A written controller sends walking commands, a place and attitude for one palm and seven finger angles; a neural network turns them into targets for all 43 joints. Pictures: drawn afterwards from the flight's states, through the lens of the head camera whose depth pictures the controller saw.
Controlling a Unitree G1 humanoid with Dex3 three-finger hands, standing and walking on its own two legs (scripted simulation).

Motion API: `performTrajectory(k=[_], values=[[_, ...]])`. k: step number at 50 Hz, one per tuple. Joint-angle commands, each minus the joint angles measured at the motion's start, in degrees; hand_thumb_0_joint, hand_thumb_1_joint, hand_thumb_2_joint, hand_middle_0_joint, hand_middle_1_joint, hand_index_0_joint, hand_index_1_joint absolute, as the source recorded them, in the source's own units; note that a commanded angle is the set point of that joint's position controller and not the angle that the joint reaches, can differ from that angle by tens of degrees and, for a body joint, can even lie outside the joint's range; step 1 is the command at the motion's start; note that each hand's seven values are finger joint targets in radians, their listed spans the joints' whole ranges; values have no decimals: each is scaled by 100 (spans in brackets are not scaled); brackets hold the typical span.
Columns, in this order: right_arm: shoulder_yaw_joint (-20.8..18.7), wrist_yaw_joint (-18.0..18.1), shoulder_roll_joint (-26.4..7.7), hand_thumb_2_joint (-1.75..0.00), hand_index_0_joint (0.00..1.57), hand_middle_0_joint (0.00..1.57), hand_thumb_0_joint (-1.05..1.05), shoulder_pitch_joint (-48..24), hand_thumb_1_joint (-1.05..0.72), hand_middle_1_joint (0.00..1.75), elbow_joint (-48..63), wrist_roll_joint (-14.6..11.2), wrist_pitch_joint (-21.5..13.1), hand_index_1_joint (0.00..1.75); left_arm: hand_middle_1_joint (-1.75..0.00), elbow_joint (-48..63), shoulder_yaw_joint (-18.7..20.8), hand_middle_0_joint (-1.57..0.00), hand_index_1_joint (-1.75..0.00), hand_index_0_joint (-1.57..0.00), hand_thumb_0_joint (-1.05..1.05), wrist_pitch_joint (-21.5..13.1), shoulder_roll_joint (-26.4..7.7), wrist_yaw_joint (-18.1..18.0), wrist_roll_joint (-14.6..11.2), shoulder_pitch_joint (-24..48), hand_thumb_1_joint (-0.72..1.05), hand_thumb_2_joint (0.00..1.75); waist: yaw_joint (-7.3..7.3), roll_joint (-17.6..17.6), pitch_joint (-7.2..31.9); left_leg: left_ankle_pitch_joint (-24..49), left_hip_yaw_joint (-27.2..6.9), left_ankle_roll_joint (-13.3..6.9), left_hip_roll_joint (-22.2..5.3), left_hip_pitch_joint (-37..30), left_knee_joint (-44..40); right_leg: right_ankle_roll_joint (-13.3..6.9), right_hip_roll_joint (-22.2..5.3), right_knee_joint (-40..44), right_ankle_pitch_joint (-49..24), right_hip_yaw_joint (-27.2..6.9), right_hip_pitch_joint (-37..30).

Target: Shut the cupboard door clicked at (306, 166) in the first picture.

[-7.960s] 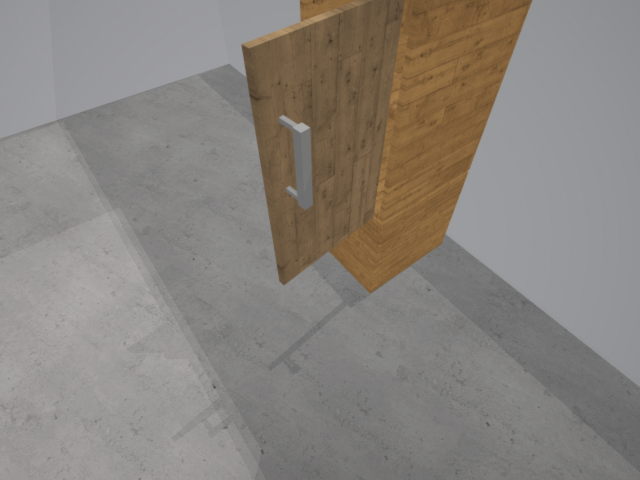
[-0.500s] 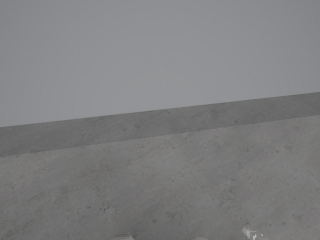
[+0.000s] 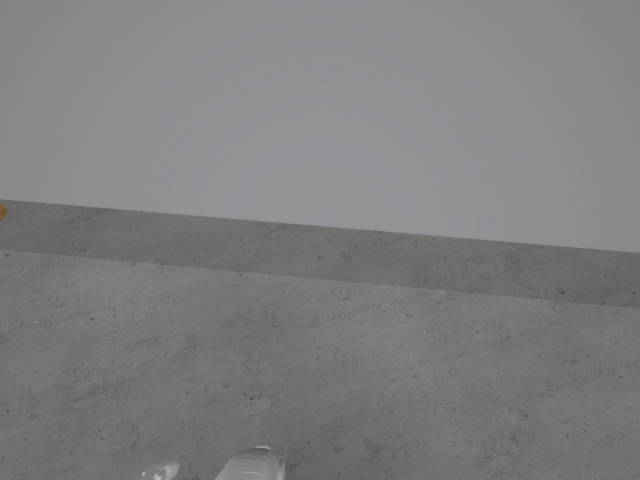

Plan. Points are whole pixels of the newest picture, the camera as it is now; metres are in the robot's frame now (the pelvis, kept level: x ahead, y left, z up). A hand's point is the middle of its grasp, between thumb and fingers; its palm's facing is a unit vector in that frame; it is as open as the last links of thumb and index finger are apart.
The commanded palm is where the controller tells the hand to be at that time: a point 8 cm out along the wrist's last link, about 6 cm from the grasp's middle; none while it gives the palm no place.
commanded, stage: walk to a spot facing it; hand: left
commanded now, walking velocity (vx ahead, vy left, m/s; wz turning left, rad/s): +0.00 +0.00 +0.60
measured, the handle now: out of the picture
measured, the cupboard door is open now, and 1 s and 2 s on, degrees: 97 97 97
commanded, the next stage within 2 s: none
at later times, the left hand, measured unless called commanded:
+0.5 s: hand out of the picture +0.11 +0.23 -0.16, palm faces +0.27 -0.93 -0.26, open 7.4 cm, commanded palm none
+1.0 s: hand out of the picture +0.08 +0.26 -0.19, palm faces +0.59 -0.78 -0.19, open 7.4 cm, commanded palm none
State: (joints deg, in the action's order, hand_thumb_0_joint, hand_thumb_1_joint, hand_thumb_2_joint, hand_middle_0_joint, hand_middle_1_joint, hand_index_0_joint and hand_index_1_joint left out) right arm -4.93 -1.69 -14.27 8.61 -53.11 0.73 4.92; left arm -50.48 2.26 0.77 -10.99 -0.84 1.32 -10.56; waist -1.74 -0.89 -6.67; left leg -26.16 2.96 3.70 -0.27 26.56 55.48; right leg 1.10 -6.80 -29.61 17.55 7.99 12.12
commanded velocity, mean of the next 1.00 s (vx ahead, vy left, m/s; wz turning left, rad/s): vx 0.29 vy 0.00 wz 0.50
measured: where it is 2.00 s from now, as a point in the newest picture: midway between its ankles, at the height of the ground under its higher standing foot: (216, 337)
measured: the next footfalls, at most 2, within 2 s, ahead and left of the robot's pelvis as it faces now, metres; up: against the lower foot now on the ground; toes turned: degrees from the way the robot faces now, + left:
left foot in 0.12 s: +0.05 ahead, +0.13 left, +0.00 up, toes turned +9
right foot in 0.48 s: +0.14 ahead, -0.12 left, +0.00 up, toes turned +12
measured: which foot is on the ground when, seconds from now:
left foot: up 0.00-0.10, down 0.12-0.48, up 0.50-0.84, down 0.86-1.00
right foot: down 0.00-0.12, up 0.14-0.46, down 0.48-0.84, up 0.86-1.00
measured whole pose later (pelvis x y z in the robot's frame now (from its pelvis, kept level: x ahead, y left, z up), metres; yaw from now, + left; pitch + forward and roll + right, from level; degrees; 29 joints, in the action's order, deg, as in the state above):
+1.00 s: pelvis +0.20 +0.10 -0.01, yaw +33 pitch +0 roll +0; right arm -2.1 -0.3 -11.9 6.3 -51.9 1.6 -2.8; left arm -59.2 4.0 0.4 -12.7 1.5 1.6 -16.8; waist 2.1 -1.9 -6.3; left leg -14.3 6.2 -3.4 -0.1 20.7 34.9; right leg 3.1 -9.9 -70.4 21.4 3.7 27.7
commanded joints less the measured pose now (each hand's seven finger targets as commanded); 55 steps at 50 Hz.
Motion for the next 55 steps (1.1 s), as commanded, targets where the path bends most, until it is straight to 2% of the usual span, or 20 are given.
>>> performTrajectory(k=[1,4,5,6,7,12,21,22,24,25,27,30,37,40,41,42,43,44,48,55], values=[[55,-32,-187,-90,20,20,0,-486,-90,30,603,-39,-238,30,-30,230,383,-20,-30,-20,0,-129,-1386,-89,27,-452,90,90,395,-1107,911,90,314,-44,9,-194,-1329,-699,-1345,356,-3495,-518,-981],[-7,-13,-453,-90,20,20,0,58,-90,30,499,-5,-302,30,-30,238,410,-20,-30,-20,0,-78,-1364,-33,-45,-318,90,90,55,-748,1088,1402,265,-208,31,-1544,-2837,-203,-1193,-582,-2769,-71,-237],[-135,19,-967,-90,20,20,0,437,-90,30,454,42,-365,30,-30,376,387,-20,-30,-20,0,-49,-1129,-2,-82,-324,90,90,-155,532,1431,2777,-1001,-663,-960,-2622,-3125,174,-755,-1715,-1423,231,866],[-288,75,-1559,-90,20,20,0,930,-90,30,403,65,-365,30,-30,636,237,-20,-30,-20,0,-34,-743,24,-102,-55,90,90,-427,1956,1533,5081,-2862,-1642,-2412,-3158,-3309,493,-27,-3044,2143,106,2226],[-271,124,-1555,-90,20,20,0,1180,-90,30,286,52,-341,30,-30,763,214,-20,-30,-20,0,39,-895,-27,-31,389,90,90,-512,1053,1444,4598,-2750,-1846,-2497,-2879,-3208,383,-64,-3638,2075,-542,2313],[-88,244,-1031,-90,20,20,0,263,-90,30,457,98,-470,30,-30,348,273,-20,-30,-20,0,23,-751,142,-15,313,90,90,-4,973,857,1432,-1962,-1261,-1365,-1700,-3789,338,43,-3312,689,-762,2046],[-176,177,-1067,-90,20,20,0,138,-90,30,358,85,-487,30,-30,282,286,-20,-30,-20,0,-163,-780,257,-12,41,90,90,208,821,772,90,-2180,-1124,-902,-930,-3555,281,624,-326,221,-280,165],[-155,163,-964,-90,20,20,0,-20,-90,30,388,43,-498,30,-30,183,344,-20,-30,-20,0,-214,-910,241,-6,-343,90,90,447,581,839,-62,-1927,-934,-618,-219,-3089,248,534,371,24,-398,-847],[-4,103,-318,-90,20,20,0,-440,-90,30,757,-5,-564,30,-30,-7,552,-20,-30,-20,0,-266,-1819,102,58,-1321,90,90,1039,-2006,808,-1117,-364,-317,363,1982,-166,-648,-2112,2096,2110,-3410,-2254],[-63,60,-641,-90,20,20,0,-597,-90,30,792,82,-557,30,-30,20,494,-20,-30,-20,0,-292,-1644,54,3,-1229,90,90,864,-1477,489,-704,-665,-342,-125,2038,810,-910,-2331,2225,2381,-3540,-1541],[-105,-44,-527,-90,20,20,0,-517,-90,30,571,99,-478,30,-30,66,368,-20,-30,-20,0,-351,-1132,31,4,-554,90,90,412,-1060,151,314,-643,-272,-495,1775,1370,-662,-1859,2179,1757,-2341,-766],[-4,-149,-198,-90,20,20,0,-507,-90,30,462,76,-423,30,-30,-65,266,-20,-30,-20,0,-504,-851,50,-1,-626,90,90,293,-917,188,928,-203,-115,-529,1518,770,-492,-1357,1867,-982,-621,-959],[187,-256,91,-90,20,20,0,-1097,-90,30,631,57,-531,30,-30,-561,261,-20,-30,-20,0,-549,-1000,56,34,-1313,90,90,526,-991,432,1011,516,-327,-245,752,-1510,-397,-1378,1228,-3083,291,-1697],[129,-123,-163,-90,20,20,0,-2,-90,30,359,101,-637,30,-30,-534,304,-20,-30,-20,0,-534,-1204,89,-21,-1017,90,90,-122,-805,958,1111,1072,-621,378,-1233,-2232,-255,-1233,-214,-4591,781,-1116],[30,-45,-500,-90,20,20,0,848,-90,30,138,137,-644,30,-30,-477,277,-20,-30,-20,0,-518,-1149,129,-42,-942,90,90,-542,-527,1389,1254,793,-795,133,-2731,-2457,-78,-1179,-1487,-3969,831,-205],[-179,27,-1285,-90,20,20,0,1752,-90,30,-20,200,-670,30,-30,-251,230,-20,-30,-20,0,-493,-752,218,-75,-897,90,90,-909,915,2009,1199,-1633,-1403,-1498,-4212,-2718,268,-372,-3454,-718,854,1610],[-274,136,-1702,-90,20,20,0,2134,-90,30,-121,108,-664,30,-30,128,184,-20,-30,-20,0,-476,-626,223,-73,-342,90,90,-1009,1177,2146,1887,-3286,-1920,-2528,-4489,-3539,264,55,-4669,1437,21,2778],[-257,164,-1764,-90,20,20,0,1878,-90,30,-96,84,-672,30,-30,278,226,-20,-30,-20,0,-481,-651,170,-80,-59,90,90,-836,461,1733,1370,-3343,-2016,-2808,-3687,-3689,155,-103,-5154,1286,-498,2970],[45,233,-720,-90,20,20,0,373,-90,30,168,91,-803,30,-30,-300,210,-20,-30,-20,0,-254,-442,248,61,-647,90,90,77,1115,618,231,-1521,-1256,-1593,-1079,-4287,201,-419,-4115,163,-638,2170],[17,199,-552,-90,20,20,0,727,-90,30,-137,76,-874,30,-30,-91,178,-20,-30,-20,0,-215,-358,299,33,0,90,90,100,473,409,642,-993,-1385,-1298,-1097,-4633,245,-211,-1833,-669,-425,1692]])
